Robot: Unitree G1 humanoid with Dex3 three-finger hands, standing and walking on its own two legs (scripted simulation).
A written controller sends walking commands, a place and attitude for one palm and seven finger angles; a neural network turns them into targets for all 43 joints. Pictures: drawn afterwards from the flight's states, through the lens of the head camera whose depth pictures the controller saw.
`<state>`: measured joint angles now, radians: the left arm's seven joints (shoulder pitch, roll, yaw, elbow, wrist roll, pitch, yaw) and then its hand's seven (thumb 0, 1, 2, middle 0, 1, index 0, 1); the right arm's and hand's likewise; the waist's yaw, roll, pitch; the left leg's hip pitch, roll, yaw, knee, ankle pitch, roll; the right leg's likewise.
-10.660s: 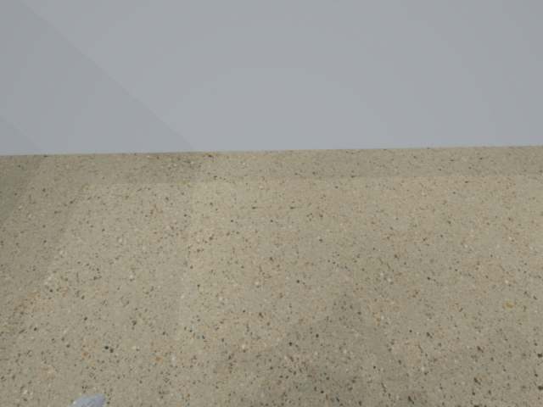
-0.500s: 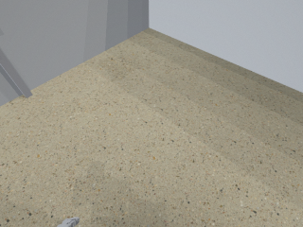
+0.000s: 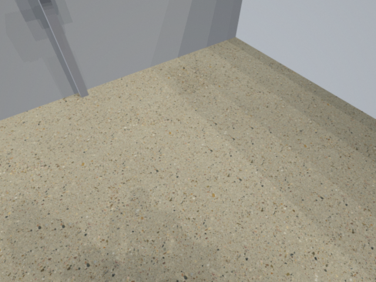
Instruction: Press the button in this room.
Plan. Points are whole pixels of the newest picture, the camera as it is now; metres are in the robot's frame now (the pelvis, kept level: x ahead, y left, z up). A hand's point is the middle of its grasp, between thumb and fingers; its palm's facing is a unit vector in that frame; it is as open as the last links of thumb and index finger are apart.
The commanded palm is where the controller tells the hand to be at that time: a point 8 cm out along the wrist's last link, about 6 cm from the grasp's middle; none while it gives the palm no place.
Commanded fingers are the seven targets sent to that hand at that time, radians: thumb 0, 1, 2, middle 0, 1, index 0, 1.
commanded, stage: stand and wait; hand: left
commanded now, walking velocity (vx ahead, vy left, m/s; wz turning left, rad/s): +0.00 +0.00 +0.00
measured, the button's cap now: out of the picture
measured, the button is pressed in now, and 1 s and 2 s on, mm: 0 0 0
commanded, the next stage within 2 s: turn or walk to find it in 0.16 s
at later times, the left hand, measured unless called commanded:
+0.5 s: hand out of the picture +0.00 +0.19 -0.17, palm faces +0.08 -0.98 -0.19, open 7.4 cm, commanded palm none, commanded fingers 0.00 0.90 0.90 -0.20 -0.30 -0.20 -0.30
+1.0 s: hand out of the picture +0.03 +0.23 -0.15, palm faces +0.27 -0.93 -0.24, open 7.4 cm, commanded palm none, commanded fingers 0.00 0.90 0.90 -0.20 -0.30 -0.20 -0.30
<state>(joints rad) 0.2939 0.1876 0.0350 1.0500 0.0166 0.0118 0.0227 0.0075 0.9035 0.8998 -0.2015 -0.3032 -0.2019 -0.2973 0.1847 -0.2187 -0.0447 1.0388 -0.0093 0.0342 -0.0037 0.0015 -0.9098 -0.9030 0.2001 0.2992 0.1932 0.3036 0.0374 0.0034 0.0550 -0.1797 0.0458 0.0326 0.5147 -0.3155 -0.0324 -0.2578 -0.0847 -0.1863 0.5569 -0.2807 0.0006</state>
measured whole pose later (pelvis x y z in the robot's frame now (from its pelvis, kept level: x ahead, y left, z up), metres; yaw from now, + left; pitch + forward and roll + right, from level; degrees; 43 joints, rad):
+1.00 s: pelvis -0.03 +0.00 +0.01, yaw +16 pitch +1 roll -1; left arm 0.09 0.22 0.06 0.93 0.01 0.05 0.01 0.01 0.91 0.90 -0.20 -0.30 -0.20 -0.30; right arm 0.23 -0.20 -0.06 0.96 -0.03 0.02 0.00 0.00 -0.91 -0.90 0.21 0.30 0.20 0.30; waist -0.04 0.00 0.07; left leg -0.31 -0.02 -0.05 0.49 -0.21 0.01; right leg -0.42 -0.05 -0.03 0.95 -0.47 0.08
